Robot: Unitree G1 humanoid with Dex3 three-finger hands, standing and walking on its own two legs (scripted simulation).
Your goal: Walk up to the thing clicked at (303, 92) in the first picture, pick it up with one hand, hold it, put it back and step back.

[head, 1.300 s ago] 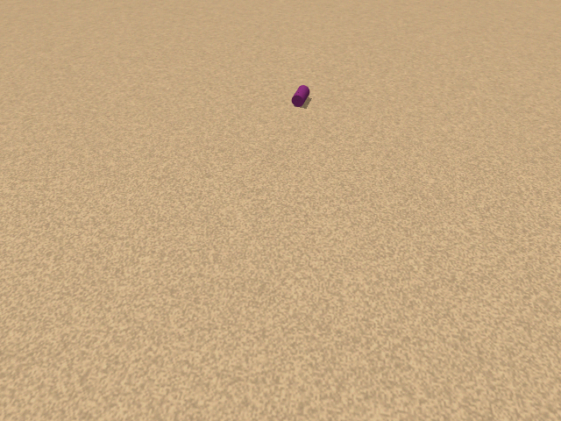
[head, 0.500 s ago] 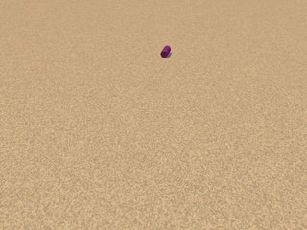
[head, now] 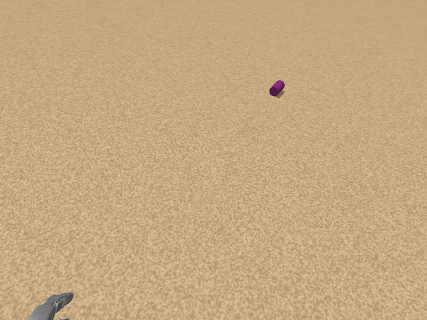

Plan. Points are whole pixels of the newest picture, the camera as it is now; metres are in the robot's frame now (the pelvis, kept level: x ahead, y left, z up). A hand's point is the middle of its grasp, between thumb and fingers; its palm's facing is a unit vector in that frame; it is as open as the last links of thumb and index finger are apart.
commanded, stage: walk up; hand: left
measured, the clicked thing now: (277, 87) +2.11 -0.52 -0.73
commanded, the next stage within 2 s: none
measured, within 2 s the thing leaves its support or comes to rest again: neither
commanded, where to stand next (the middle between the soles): +2.04 -0.94 m, yaw +51 degrees
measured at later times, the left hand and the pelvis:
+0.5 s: hand (78, 275) +0.24 +0.31 -0.14, palm faces +0.20 -0.94 -0.28, open 7.4 cm; pelvis +0.20 -0.01 +0.00, yaw +13 degrees
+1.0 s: hand (152, 230) +0.37 +0.17 -0.17, palm faces +0.48 -0.81 -0.34, open 7.4 cm; pelvis +0.50 -0.09 -0.02, yaw +28 degrees
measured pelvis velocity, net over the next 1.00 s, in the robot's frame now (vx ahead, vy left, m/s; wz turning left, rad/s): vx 0.50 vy -0.09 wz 0.49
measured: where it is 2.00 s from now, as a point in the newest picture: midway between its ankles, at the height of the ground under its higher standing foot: (251, 181)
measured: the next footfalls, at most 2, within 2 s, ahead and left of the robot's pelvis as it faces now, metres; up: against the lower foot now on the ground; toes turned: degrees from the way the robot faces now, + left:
left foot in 0.12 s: +0.17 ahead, +0.15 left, +0.00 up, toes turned +12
right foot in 0.64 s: +0.48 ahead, -0.19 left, +0.00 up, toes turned +14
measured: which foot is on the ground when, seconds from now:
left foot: up 0.00-0.10, down 0.12-0.66, up 0.68-1.00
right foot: down 0.00-0.10, up 0.12-0.62, down 0.64-1.00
